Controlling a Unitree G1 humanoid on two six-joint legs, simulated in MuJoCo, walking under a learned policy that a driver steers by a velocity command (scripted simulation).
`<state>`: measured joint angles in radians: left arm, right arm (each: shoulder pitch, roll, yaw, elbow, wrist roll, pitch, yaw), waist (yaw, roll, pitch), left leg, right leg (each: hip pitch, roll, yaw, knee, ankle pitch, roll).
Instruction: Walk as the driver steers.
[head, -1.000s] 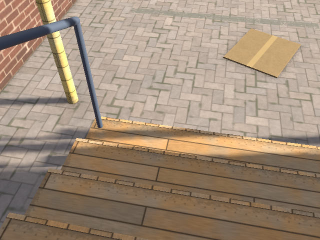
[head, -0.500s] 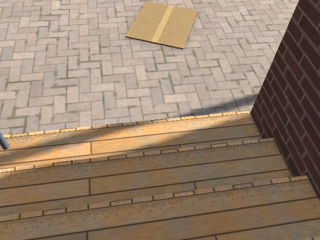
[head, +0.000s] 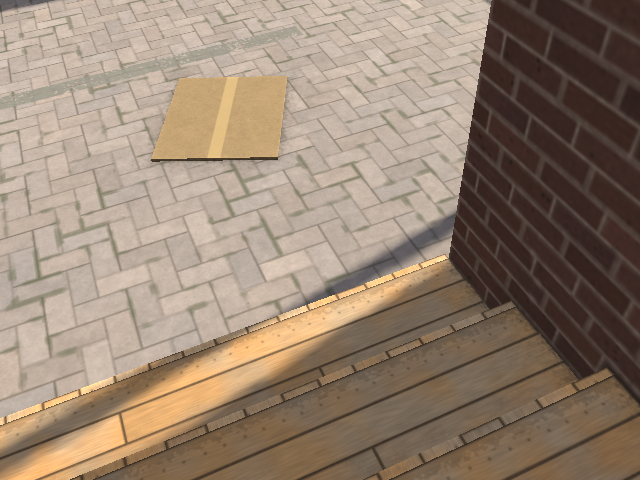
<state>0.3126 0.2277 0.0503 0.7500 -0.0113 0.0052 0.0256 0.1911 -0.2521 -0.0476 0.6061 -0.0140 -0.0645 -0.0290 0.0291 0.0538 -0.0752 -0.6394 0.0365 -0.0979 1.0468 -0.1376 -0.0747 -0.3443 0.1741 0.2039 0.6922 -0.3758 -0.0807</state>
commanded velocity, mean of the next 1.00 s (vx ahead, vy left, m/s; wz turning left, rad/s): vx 0.17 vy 0.00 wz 0.16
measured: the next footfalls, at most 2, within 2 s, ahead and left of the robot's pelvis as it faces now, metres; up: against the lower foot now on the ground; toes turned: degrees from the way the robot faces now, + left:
left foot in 0.06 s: +0.07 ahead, +0.16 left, +0.00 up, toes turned -6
right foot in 0.40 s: +0.23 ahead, -0.10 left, +0.00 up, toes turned -1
